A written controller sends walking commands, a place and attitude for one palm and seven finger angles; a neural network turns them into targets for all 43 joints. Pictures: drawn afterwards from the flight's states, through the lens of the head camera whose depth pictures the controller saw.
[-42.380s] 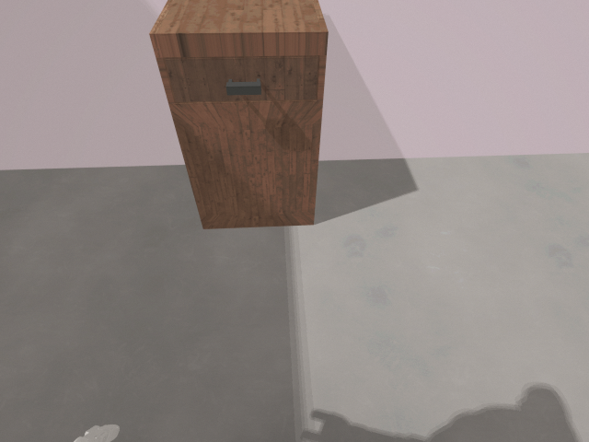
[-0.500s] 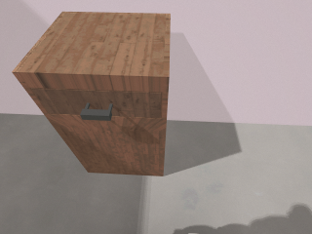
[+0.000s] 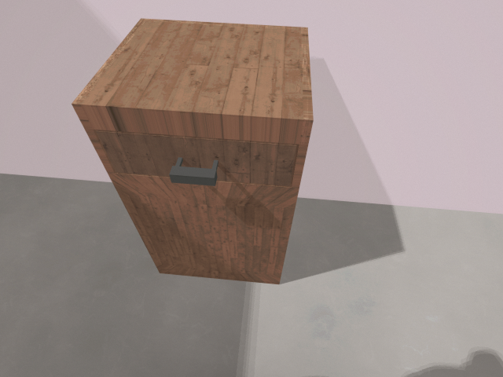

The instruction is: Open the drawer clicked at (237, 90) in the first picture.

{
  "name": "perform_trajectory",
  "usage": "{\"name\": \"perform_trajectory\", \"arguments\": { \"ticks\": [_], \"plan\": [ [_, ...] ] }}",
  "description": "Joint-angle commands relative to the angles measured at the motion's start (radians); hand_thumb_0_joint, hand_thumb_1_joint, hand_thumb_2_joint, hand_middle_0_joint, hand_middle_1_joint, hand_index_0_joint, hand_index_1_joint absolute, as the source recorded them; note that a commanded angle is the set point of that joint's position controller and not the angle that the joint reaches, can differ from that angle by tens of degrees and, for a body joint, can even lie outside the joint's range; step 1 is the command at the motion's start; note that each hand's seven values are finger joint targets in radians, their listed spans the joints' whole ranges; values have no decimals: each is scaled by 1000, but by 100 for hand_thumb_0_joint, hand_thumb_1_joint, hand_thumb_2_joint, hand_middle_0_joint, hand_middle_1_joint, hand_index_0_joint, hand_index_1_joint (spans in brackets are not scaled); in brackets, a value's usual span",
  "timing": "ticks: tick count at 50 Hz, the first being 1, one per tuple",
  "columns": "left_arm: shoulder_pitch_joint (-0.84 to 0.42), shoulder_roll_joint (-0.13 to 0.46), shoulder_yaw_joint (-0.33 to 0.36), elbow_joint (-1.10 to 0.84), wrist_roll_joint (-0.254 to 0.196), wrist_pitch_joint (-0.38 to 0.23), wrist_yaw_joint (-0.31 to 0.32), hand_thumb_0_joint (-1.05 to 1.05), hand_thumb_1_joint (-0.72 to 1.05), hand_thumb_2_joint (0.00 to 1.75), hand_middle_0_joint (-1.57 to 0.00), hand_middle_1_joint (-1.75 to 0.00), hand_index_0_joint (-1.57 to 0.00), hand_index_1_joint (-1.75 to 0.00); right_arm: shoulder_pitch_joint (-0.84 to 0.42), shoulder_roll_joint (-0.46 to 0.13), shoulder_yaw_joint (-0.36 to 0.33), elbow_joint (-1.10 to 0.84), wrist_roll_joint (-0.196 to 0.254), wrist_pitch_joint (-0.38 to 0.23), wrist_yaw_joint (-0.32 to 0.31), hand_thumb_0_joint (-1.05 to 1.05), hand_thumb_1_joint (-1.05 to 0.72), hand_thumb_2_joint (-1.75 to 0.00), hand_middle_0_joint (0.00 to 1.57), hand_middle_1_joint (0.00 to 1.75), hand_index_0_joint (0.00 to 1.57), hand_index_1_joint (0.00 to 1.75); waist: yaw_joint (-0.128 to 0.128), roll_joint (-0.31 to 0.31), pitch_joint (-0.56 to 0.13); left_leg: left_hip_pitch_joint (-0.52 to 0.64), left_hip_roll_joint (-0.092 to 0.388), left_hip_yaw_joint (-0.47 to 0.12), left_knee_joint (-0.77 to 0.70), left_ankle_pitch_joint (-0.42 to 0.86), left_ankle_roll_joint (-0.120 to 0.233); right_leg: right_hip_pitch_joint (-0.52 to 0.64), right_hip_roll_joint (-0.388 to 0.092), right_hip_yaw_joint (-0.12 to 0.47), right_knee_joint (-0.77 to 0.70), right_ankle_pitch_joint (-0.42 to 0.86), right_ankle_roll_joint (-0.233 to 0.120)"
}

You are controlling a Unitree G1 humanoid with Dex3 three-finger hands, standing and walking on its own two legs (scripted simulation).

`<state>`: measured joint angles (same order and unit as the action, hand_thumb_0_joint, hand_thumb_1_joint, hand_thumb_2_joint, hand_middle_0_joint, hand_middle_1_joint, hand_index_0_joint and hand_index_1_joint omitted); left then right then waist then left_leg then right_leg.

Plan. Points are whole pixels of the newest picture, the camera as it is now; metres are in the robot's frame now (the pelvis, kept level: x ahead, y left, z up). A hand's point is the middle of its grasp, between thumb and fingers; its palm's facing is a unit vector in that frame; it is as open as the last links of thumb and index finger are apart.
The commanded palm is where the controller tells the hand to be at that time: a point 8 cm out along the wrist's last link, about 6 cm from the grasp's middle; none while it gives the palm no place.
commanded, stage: come to a stop and stand still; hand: left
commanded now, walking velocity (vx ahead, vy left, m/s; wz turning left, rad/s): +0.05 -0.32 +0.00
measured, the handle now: (195, 169) +0.55 +0.19 -0.05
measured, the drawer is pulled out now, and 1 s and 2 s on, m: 0.00 0.00 0.00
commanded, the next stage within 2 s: look again from close up in 0.78 s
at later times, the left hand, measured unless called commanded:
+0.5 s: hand out of the picture +0.06 +0.17 -0.16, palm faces +0.02 -0.97 -0.23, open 7.3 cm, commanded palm none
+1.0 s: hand out of the picture -0.02 +0.16 -0.16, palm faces +0.04 -0.99 -0.15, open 7.3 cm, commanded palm none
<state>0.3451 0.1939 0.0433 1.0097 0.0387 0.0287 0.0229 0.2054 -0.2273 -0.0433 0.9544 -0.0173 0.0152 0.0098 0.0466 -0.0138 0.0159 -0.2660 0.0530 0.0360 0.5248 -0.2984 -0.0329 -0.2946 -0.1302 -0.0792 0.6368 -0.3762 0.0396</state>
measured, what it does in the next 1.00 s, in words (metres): steps on the spot: right foot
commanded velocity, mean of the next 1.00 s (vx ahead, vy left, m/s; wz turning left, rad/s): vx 0.00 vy -0.03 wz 0.00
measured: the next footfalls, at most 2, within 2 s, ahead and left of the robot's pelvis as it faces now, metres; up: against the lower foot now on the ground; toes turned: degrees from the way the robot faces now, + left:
right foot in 0.30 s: +0.06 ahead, -0.09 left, +0.00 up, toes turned -3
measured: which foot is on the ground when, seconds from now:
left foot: down 0.00-1.00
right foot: down 0.00-0.00, up 0.02-0.28, down 0.30-1.00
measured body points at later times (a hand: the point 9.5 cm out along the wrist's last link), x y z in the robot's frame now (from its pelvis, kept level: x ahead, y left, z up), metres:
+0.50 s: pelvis +0.00 -0.01 +0.00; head +0.01 -0.02 +0.45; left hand +0.05 +0.22 -0.14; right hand +0.00 -0.23 -0.16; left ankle +0.00 +0.10 -0.73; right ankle +0.02 -0.09 -0.73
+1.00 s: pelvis +0.01 +0.00 +0.01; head +0.01 +0.01 +0.46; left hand -0.02 +0.21 -0.15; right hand +0.01 -0.21 -0.15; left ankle +0.00 +0.10 -0.73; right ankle +0.02 -0.09 -0.73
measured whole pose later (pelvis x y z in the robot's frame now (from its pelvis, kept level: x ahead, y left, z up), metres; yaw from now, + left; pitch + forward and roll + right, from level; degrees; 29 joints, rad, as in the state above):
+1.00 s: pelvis +0.01 +0.00 +0.01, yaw +1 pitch -1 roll +0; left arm 0.35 0.12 -0.02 1.12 0.01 -0.01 0.03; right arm 0.31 -0.14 0.03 1.11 -0.02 -0.02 -0.03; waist 0.00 0.00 0.01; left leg -0.17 -0.01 0.08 0.45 -0.25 0.04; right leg -0.19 0.01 -0.09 0.43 -0.23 -0.04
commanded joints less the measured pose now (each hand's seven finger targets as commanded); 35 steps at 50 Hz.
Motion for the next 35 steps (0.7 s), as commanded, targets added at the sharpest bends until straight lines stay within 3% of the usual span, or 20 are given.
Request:
{"name": "perform_trajectory", "arguments": {
  "ticks": [1,2,3,5,6,9,12,13,14,15,16,17,18,19,21,24,26,28,30,35],
  "plan": [
    [-16,22,1,-92,-8,-20,2,0,90,90,-20,-30,-20,-30,250,-173,-21,31,-22,-24,-32,0,-90,-90,20,30,20,30,-96,170,12,125,361,-446,-277,88,248,-304,97,45,373,-242,-57],
    [-36,18,4,-64,-7,-19,0,0,90,90,-20,-30,-20,-30,209,-154,-15,41,-27,-28,-41,0,-90,-90,20,30,20,30,-89,286,-12,101,330,-415,-288,87,238,-289,79,86,438,-189,-58],
    [-50,49,10,-52,-8,-20,-10,0,90,90,-20,-30,-20,-30,146,-109,-2,31,-26,-28,-42,0,-90,-90,20,30,20,30,-74,269,53,25,287,-339,-286,103,221,-268,62,87,461,-120,-63],
    [-24,33,5,-31,-14,-16,-29,0,90,90,-20,-30,-20,-30,87,-89,11,17,-25,-36,-44,0,-90,-90,20,30,20,30,-40,211,77,-33,219,-199,-281,207,187,-183,74,59,389,-43,-53],
    [-25,33,3,-30,-13,-15,-33,0,90,90,-20,-30,-20,-30,93,-85,11,22,-24,-39,-49,0,-90,-90,20,30,20,30,-44,183,75,-24,210,-175,-269,278,183,-160,84,47,332,-41,-47],
    [-43,23,1,-36,-21,-8,-31,0,90,90,-20,-30,-20,-30,125,-105,1,41,-24,-32,-57,0,-90,-90,20,30,20,30,-56,202,46,17,227,-176,-237,342,195,-91,94,42,170,-59,-46],
    [6,16,3,-12,-24,-21,-25,0,90,90,-20,-30,-20,-30,121,-101,0,56,-16,-20,-56,0,-90,-90,20,30,20,30,-27,141,15,-21,194,-153,-161,265,159,76,114,21,-92,80,-45],
    [34,36,6,0,-21,-29,-20,0,90,90,-20,-30,-20,-30,135,-77,2,63,-10,-20,-53,0,-90,-90,20,30,20,30,-19,78,-1,-57,153,-125,-113,169,126,166,104,43,-196,148,-44],
    [55,76,9,12,-17,-40,-13,0,90,90,-20,-30,-20,-30,151,-31,12,65,-1,-22,-48,0,-90,-90,20,30,20,30,-13,-49,-16,-136,74,-59,-28,-1,76,250,6,182,-280,165,-62],
    [99,132,7,29,-11,-32,35,0,90,90,-20,-30,-20,-30,5,-61,-6,2,13,-38,-43,0,-90,-90,20,30,20,30,25,-96,77,-96,-13,32,196,-75,9,74,-78,294,-325,541,-49],
    [26,150,-6,11,-14,-51,23,0,90,90,-20,-30,-20,-30,67,-1,17,-7,12,-20,-33,0,-90,-90,20,30,20,30,-53,-148,27,-91,-8,7,271,-111,12,94,-148,284,-366,544,-103],
    [-11,115,-10,-15,-19,-60,27,0,90,90,-20,-30,-20,-30,141,0,13,5,3,-5,-31,0,-90,-90,20,30,20,30,-75,-249,-74,-79,4,-17,308,-167,36,131,-121,269,-340,476,-134],
    [-58,100,-11,-33,-19,-58,28,0,90,90,-20,-30,-20,-30,150,-19,10,15,0,1,-27,0,-90,-90,20,30,20,30,-79,-255,-48,-94,4,-11,343,-148,45,113,-103,220,-337,427,-163],
    [-72,100,-5,-50,-17,-53,28,0,90,90,-20,-30,-20,-30,151,-10,13,16,-2,1,-25,0,-90,-90,20,30,20,30,-77,-146,-40,-80,-4,3,329,-140,45,92,-104,221,-344,381,-192],
    [-87,122,5,-64,-17,-49,28,0,90,90,-20,-30,-20,-30,148,24,25,17,-2,-4,-24,0,-90,-90,20,30,20,30,-75,-7,-13,-29,-13,31,181,-132,44,66,-103,209,-335,319,-221],
    [-85,92,-5,-42,-30,-46,19,0,90,90,-20,-30,-20,-30,213,23,35,52,-3,-18,-30,0,-90,-90,20,30,20,30,-91,-21,34,90,-8,-3,-67,37,54,-12,-32,183,-314,140,-155],
    [-37,44,-16,-26,-33,-49,16,0,90,90,-20,-30,-20,-30,214,-27,33,54,-8,-34,-33,0,-90,-90,20,30,20,30,-60,80,40,34,112,-123,-133,161,99,25,40,119,-255,176,-100],
    [-36,46,-21,-15,-29,-44,13,0,90,90,-20,-30,-20,-30,145,-24,40,50,-8,-34,-35,0,-90,-90,20,30,20,30,-41,113,73,-62,99,-122,-180,98,94,99,54,97,-235,182,-92],
    [-23,46,-25,-3,-29,-48,10,0,90,90,-20,-30,-20,-30,140,-20,44,50,-8,-32,-37,0,-90,-90,20,30,20,30,-43,52,81,-76,69,-99,-184,11,85,114,42,125,-266,156,-96],
    [-16,52,-33,12,-29,-57,9,0,90,90,-20,-30,-20,-30,163,-22,50,76,-6,-32,-36,0,-90,-90,20,30,20,30,-61,-15,60,1,43,-72,-168,32,79,80,20,156,-315,112,-98]
  ]
}}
